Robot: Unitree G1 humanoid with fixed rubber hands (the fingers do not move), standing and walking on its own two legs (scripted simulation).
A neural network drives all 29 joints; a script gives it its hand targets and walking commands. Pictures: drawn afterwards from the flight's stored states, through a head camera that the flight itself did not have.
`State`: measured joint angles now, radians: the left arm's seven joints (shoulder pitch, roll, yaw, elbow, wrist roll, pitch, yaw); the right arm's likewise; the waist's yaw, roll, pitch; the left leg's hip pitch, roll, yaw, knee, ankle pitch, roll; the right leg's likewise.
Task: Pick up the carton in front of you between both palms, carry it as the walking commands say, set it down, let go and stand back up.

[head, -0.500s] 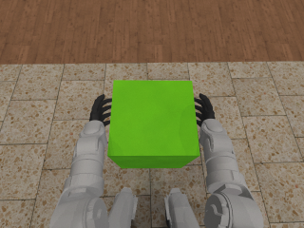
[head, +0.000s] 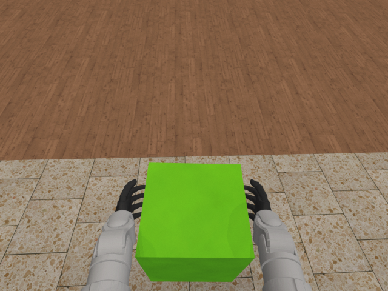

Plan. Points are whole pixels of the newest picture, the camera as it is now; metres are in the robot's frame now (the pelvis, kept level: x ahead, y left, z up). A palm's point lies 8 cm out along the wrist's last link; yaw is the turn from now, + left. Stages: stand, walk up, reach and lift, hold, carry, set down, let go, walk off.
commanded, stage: reach and lift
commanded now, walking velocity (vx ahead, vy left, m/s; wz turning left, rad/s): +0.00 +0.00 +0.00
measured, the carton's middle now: (193, 226) +0.31 +0.00 -0.08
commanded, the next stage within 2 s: hold in 1.18 s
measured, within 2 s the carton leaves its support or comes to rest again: neither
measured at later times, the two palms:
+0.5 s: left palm (117, 211) +0.29 +0.15 +0.05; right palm (270, 212) +0.29 -0.15 +0.05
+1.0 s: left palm (117, 205) +0.30 +0.15 +0.06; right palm (271, 206) +0.30 -0.15 +0.06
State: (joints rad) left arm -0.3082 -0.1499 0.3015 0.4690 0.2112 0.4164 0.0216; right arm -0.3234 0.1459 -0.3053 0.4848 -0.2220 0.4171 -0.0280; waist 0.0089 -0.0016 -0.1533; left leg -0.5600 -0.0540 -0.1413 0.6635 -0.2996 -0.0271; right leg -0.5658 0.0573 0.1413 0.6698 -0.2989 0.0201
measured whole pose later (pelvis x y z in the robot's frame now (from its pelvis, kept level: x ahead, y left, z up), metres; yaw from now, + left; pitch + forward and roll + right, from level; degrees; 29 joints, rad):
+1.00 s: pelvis +0.01 +0.00 +0.03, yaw +0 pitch -4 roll +0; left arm -0.26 -0.15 0.23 0.30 0.28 0.67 -0.02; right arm -0.26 0.15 -0.24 0.30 -0.28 0.67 0.00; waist 0.00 0.00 -0.01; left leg -0.09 -0.03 -0.14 0.37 -0.20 -0.02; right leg -0.10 0.03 0.13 0.37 -0.20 0.01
